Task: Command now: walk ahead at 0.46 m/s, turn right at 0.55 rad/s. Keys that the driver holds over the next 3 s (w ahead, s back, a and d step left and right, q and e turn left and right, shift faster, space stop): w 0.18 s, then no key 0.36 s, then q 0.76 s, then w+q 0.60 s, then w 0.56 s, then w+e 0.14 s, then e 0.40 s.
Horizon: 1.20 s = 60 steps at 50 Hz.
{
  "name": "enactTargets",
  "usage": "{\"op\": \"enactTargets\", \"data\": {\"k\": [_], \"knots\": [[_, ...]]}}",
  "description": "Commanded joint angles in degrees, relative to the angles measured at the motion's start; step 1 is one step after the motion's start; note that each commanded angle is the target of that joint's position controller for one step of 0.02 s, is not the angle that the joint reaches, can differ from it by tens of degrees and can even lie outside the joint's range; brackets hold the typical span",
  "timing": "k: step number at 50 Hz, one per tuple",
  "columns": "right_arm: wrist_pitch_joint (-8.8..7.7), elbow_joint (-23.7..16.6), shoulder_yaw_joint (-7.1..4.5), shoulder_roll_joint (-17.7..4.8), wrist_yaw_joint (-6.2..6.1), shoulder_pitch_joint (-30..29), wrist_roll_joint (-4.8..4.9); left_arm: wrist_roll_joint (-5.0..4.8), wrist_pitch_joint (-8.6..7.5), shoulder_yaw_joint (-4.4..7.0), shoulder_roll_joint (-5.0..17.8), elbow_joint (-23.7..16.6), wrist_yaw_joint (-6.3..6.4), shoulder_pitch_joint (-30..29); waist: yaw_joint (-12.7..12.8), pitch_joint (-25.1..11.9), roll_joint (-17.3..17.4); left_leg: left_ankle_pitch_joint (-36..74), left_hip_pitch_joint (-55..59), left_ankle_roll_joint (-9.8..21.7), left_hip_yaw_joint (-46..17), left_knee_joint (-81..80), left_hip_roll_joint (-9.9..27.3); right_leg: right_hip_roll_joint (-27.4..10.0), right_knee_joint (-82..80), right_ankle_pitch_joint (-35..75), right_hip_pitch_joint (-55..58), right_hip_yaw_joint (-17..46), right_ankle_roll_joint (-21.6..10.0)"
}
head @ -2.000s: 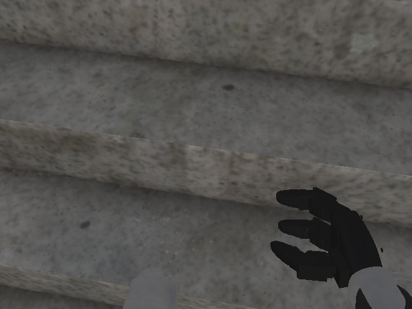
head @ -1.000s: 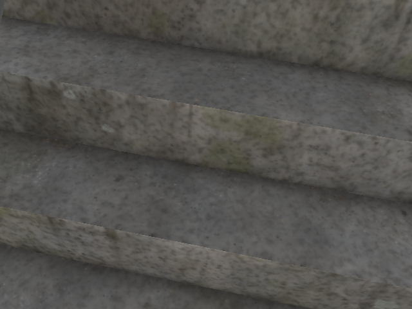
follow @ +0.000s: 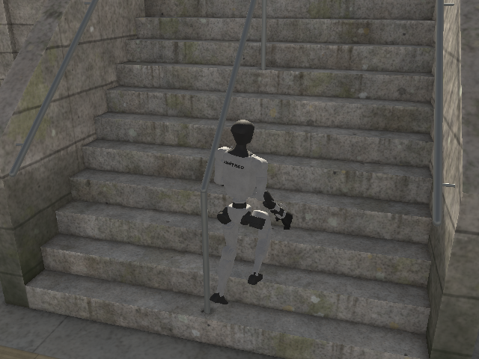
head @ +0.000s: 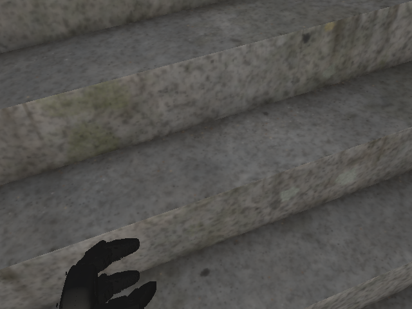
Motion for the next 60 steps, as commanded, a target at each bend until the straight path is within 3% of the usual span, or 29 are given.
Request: {"op": "enactTargets", "data": {"k": [1,2,3,4,5,6,7,8,9,10,11,12,13,14,15,16,18,20,23,26,29,32,37,40,51,56,58,59,60], "knots": [[-1.62,1.3,0.42,-3.0,-1.0,-10.7,0.33,-1.48,-2.67,0.85,5.4,1.3,-2.59,10.4,9.9,4.3,-8.6,13.9,7.9,3.2,-10.9,-7.1,11.1,-2.4,35.0,-4.1,-14.6,8.8,1.1],[-3.41,3.7,-2.34,-7.4,-3.28,-4.0,3.1,-2.13,-6.21,-1.62,5.2,2.6,-4.06,16.3,8.8,7.3,0.6,11.6,15.7,9.9,-15.8,-7.6,24.3,-17.4,13.4,3.0,-27.4,16.5,0.6],[-3.28,4.4,-2.84,-7.0,-4.69,2.3,0.92,-1.53,-7.83,-1.82,6.5,4.5,-5.65,12.6,3.0,2.5,-1.2,25.8,35.5,10.9,-12.9,-1.1,23.1,-16.1,9.6,2.4,-38.0,15.0,1.1],[-1.81,4.4,-4.45,-9.5,-5.18,6.4,-1.26,-0.86,-7.2,-2.75,5.4,1.2,-6.25,-1.1,-2.3,-0.5,-2.5,18.4,44.0,5.4,-9.3,1.2,19.8,-17.1,7.7,-4.6,-43.7,8.2,2.0],[-1.07,5.3,-5.1,-10.2,-6.23,6.9,-1.05,-0.18,-6.73,-3.47,4.1,-0.1,-5.3,-11.3,-4.8,-1.9,-12.8,9.6,39.6,4.6,-8.9,-4.4,18.0,-17.0,11.5,-2.1,-42.8,2.7,3.5],[-2.32,0.5,-7.6,-18.5,-5.21,-3.7,0.56,-4.48,-3.71,-5.87,3.5,-5.8,-5.64,-8.8,2.8,1.2,-1.0,-0.6,17.4,7.2,-31.4,-10.6,41.0,-34.4,-8.8,11.2,-30.3,13.7,3.7],[-3.39,-2.0,-6.02,-16.7,-5.16,-9.5,-1.04,-4.91,-2.25,-4.71,7.5,-3.2,-5.18,-5.8,4.5,0.6,-4.0,-10.2,4.9,9.5,-27.7,-11.5,37.7,-32.6,-12.0,15.1,-16.9,14.0,4.1],[-2.48,-4.1,-4.89,-14.7,-4.53,-13.9,-0.43,-3.7,-2.59,-3.71,11.1,-1.7,-5.34,-8.8,2.9,2.6,-10.5,-12.1,-2.0,6.1,-13.5,-10.5,26.9,-29.0,-24.0,13.6,-4.2,6.5,2.7],[-0.79,-4.8,-4.68,-14.1,-4.01,-13.0,1.08,-3.47,-3.34,-1.69,14.2,0.0,-5.42,-8.8,2.5,2.6,-13.6,-2.7,-11.6,4.3,-3.0,-6.6,17.6,-23.8,-42.8,5.2,16.9,-4.4,0.5],[-0.78,-1.4,-3.97,-11.5,-3.43,-9.0,2.84,-2.01,-3.92,0.56,15.0,3.0,-4.9,-0.3,5.8,1.3,-10.5,21.5,-12.4,4.7,-0.2,3.1,14.1,-17.2,-55.7,16.1,34.6,-12.3,-3.0],[-1.91,1.0,-3.13,-9.0,-3.14,1.5,3.9,-0.81,-4.88,1.92,16.8,9.7,-5.35,5.1,2.8,-0.5,-10.4,39.3,-11.6,1.9,3.7,15.7,6.3,-11.5,-67.0,31.1,44.7,-12.7,-5.1],[-3.11,5.3,-2.15,-7.6,-1.25,7.5,4.97,0.0,-5.27,2.61,16.4,15.4,-5.29,13.5,5.1,-9.1,-11.4,32.2,-28.3,-3.2,2.0,34.3,2.1,-17.1,-67.9,35.2,64.2,1.7,-12.2],[-3.98,5.0,-0.41,-2.2,-0.02,-6.1,3.31,0.37,-5.58,2.82,16.5,18.8,-3.44,29.5,18.1,-8.6,-23.9,-38.5,-26.5,-5.4,9.2,57.7,-3.2,-22.2,-80.1,75.7,61.3,3.3,-13.7],[-5.19,6.3,0.66,3.2,1.41,-2.1,1.78,4.82,-5.16,1.27,17.9,22.2,-2.61,35.7,13.5,-16.2,-29.4,-47.9,-34.3,-6.1,-5.1,84.7,-6.0,-30.4,-64.4,116.7,68.9,12.0,-15.9],[-6.18,6.7,0.95,4.5,2.34,-2.2,2.94,5.14,-4.42,2.24,17.6,23.7,-2.25,38.1,13.1,-21.0,-16.1,-46.2,-44.9,-5.8,-9.9,95.9,-8.7,-35.1,-64.4,107.2,74.2,17.2,-18.5],[-5.97,4.1,1.29,5.5,2.54,-8.2,3.37,3.43,-4.15,3.76,19.1,24.9,-1.68,36.4,13.1,-17.5,-7.4,-45.0,-53.0,-4.9,-6.3,97.8,-7.7,-34.8,-67.6,85.2,74.2,17.3,-17.9],[-4.35,-2.5,3.92,12.4,2.97,-15.3,3.12,1.39,-2.87,1.47,11.0,28.1,-2.16,29.9,7.8,-11.4,-6.0,-45.5,-57.4,-3.0,-3.6,105.3,-3.9,-32.8,-74.6,52.8,64.9,16.9,-14.6],[-2.99,-3.8,4.03,12.6,4.41,-11.6,3.65,1.9,-2.92,-1.04,4.8,28.0,-2.06,21.6,2.9,-3.6,-6.5,-43.9,-56.7,-2.5,-2.4,116.6,-3.9,-32.7,-80.2,37.6,47.9,15.5,-13.9],[-0.8,-4.1,4.58,11.4,2.99,-7.1,5.42,2.5,-3.15,-2.55,4.2,28.6,-2.05,18.6,0.7,4.9,-5.4,-35.4,-60.7,-2.2,-7.0,121.2,-5.2,-31.6,-83.7,29.0,33.7,8.9,-10.9],[0.61,-7.2,5.96,11.5,1.44,-15.9,4.42,2.84,-2.72,-3.09,5.5,27.5,-0.86,15.1,0.4,8.8,-6.6,-23.6,-57.0,-3.8,-3.8,101.1,-4.9,-24.1,-87.1,27.8,21.5,-1.7,-4.7],[1.12,-7.0,7.91,16.6,-0.16,-21.4,2.89,2.92,-2.75,-3.64,4.6,31.1,2.3,23.8,2.8,2.8,-11.2,-20.4,-53.8,-5.9,-0.7,87.2,-0.2,-24.7,-89.2,41.2,29.3,-0.3,-4.9],[2.48,-6.6,8.04,16.5,-0.31,-27.1,3.63,0.33,0.08,-0.25,10.5,33.8,4.8,32.1,6.0,1.4,-11.7,-47.3,-52.4,-6.3,6.2,66.2,2.4,-28.5,-92.3,46.9,44.2,1.0,-4.6],[3.89,-5.5,6.63,14.5,1.0,-26.1,2.98,-0.67,2.88,2.52,14.5,32.1,6.73,31.8,4.7,-2.2,-11.5,-64.7,-43.1,-2.5,9.8,51.2,-4.0,-31.9,-85.9,74.5,54.5,-2.2,-5.0],[4.35,-6.6,7.11,18.2,1.82,-24.6,3.65,1.03,3.68,2.37,14.0,29.2,7.08,27.1,1.5,-5.9,-10.9,-65.1,-40.6,-1.7,7.4,57.8,-5.0,-29.6,-82.4,78.4,50.4,-9.2,-3.2],[5.35,-8.7,4.86,10.1,-1.91,-15.6,2.94,1.63,3.58,2.65,21.7,16.9,4.25,15.3,-0.8,-2.6,-12.6,-61.7,-39.7,-1.7,7.8,59.6,-4.7,-32.5,-85.7,56.4,46.1,-11.4,-11.9],[5.54,-6.7,2.36,5.6,-4.39,-2.6,2.45,1.69,5.32,1.96,21.1,13.7,2.15,8.5,-4.7,-4.3,-7.2,-52.6,-27.8,2.3,3.2,45.9,-10.3,-24.0,-77.8,60.7,43.3,-17.7,-9.3],[4.77,-5.6,0.5,0.6,-4.95,3.6,1.79,1.74,5.28,1.02,19.6,11.3,0.8,5.8,-5.8,-5.7,1.2,-50.6,-25.5,4.6,-11.7,33.8,-7.6,-18.3,-67.5,46.5,40.8,-17.9,-8.0],[3.99,-6.0,-0.26,-1.8,-5.57,5.3,0.35,2.41,4.0,-0.02,17.7,9.3,-0.92,1.8,-6.6,-8.2,8.7,-53.1,-24.2,8.2,-29.9,21.7,-2.8,-12.7,-50.4,17.0,36.4,-12.6,-7.1],[2.3,-7.3,0.08,-2.8,-5.63,0.6,-0.81,1.58,2.35,-0.75,14.8,7.4,-2.91,0.1,-2.7,-8.4,8.6,-58.7,-29.0,10.3,-45.5,12.2,-1.0,-7.2,-28.3,9.6,31.7,-2.7,-4.3]]}}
